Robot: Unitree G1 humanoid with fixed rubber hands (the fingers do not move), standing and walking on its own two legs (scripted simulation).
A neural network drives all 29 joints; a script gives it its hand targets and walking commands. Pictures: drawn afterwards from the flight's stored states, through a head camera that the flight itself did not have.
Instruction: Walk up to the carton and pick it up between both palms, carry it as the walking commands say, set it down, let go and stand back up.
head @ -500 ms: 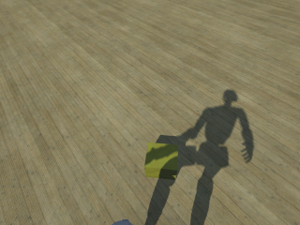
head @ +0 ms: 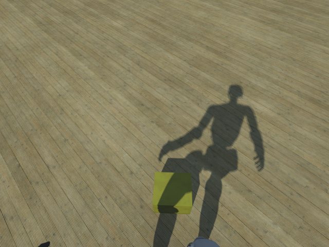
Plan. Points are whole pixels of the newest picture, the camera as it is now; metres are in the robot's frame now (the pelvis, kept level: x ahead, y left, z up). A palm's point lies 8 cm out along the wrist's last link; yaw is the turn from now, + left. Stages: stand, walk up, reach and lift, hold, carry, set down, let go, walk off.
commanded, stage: walk up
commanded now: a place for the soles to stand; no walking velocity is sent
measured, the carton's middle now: (172, 193) +0.47 -0.04 -0.67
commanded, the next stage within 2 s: reach and lift in 1.60 s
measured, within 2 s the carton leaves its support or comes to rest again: neither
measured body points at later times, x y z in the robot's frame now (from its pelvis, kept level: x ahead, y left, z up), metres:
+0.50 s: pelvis +0.04 -0.01 +0.03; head +0.06 -0.01 +0.47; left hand +0.13 +0.30 -0.10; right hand +0.16 -0.32 -0.10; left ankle +0.01 +0.13 -0.72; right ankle +0.08 -0.12 -0.72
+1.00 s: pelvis +0.05 +0.00 +0.03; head +0.06 -0.01 +0.48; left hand +0.14 +0.30 -0.09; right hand +0.13 -0.31 -0.10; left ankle +0.01 +0.13 -0.72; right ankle +0.08 -0.12 -0.72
